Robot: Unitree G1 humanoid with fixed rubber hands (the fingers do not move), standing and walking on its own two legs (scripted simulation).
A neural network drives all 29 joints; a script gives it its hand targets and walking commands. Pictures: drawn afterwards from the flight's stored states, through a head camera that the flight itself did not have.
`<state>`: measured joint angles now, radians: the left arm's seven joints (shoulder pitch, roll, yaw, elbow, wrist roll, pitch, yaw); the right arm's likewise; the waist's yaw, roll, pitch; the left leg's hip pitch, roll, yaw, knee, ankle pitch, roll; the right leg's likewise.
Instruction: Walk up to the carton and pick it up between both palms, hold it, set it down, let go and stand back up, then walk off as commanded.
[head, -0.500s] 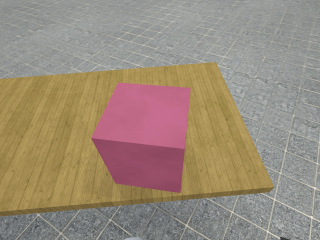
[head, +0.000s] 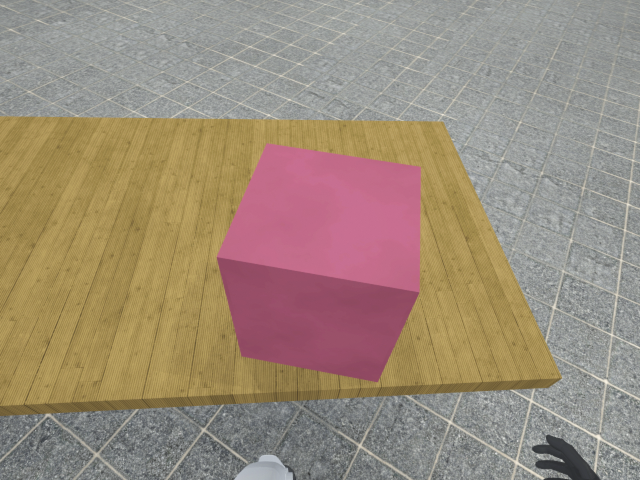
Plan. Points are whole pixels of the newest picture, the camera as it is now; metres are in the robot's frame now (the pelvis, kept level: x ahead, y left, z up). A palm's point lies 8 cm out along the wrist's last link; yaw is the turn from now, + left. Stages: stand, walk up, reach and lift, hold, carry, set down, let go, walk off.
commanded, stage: walk up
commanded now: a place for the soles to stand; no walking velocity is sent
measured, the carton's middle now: (324, 268) +0.41 +0.01 +0.02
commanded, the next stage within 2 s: none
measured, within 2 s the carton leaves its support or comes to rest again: neither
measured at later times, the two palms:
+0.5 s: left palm out of the picture +0.06 +0.31 -0.09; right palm out of the picture +0.07 -0.31 -0.08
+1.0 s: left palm out of the picture +0.10 +0.29 -0.10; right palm out of the picture +0.13 -0.33 -0.08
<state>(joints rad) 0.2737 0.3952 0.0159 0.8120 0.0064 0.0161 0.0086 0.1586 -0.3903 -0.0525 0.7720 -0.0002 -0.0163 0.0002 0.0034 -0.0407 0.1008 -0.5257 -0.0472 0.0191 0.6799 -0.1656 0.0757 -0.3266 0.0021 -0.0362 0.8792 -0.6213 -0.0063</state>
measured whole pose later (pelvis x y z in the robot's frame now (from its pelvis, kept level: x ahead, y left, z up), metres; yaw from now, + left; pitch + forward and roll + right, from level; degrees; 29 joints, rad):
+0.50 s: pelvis +0.00 +0.00 +0.01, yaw +1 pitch -5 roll +1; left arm 0.29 0.40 0.02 0.81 0.02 -0.03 0.01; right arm 0.31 -0.38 -0.08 0.80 0.00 -0.05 -0.01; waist 0.00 -0.01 0.09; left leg -0.27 -0.01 -0.01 0.74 -0.39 0.01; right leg -0.33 -0.04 -0.03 0.94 -0.54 -0.02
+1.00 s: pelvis +0.03 -0.02 +0.00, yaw +1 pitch -4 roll +1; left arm 0.28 0.39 0.02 0.80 -0.01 -0.02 0.00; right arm 0.24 -0.39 -0.05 0.80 0.00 -0.05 -0.03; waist 0.00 -0.03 0.09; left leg -0.34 0.00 -0.02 0.76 -0.36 0.01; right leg -0.32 -0.02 -0.03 0.87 -0.53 -0.03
